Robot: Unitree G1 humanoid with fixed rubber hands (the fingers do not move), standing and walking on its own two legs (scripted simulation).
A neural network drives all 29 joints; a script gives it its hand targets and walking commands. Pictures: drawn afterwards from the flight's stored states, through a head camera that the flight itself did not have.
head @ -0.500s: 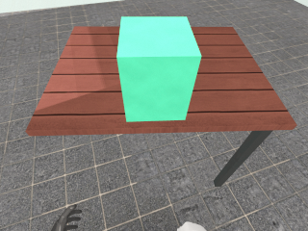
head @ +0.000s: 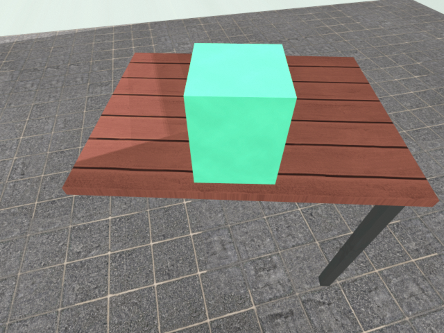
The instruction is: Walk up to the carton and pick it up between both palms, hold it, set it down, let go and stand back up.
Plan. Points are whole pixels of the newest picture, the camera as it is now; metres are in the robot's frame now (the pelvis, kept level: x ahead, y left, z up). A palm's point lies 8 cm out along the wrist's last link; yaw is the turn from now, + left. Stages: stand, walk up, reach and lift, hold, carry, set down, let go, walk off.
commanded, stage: walk up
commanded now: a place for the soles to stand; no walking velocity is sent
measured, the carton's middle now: (236, 116) +0.56 -0.01 +0.08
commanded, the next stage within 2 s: none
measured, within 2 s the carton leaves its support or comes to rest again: neither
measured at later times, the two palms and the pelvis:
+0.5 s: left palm out of the picture +0.00 +0.29 -0.14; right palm out of the picture +0.07 -0.24 -0.12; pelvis +0.04 +0.02 +0.00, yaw +4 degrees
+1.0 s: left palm (105, 302) +0.20 +0.26 -0.13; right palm (348, 326) +0.17 -0.24 -0.14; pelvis +0.12 +0.01 -0.01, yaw +3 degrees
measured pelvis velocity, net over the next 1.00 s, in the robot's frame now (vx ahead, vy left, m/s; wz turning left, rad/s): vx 0.12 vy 0.01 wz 0.04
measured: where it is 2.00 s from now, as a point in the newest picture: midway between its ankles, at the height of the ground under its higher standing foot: outside the picture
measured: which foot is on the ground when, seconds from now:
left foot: down 0.00-0.92, up 0.94-0.98, down 1.00-1.00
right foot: down 0.00-0.54, up 0.56-0.84, down 0.86-1.00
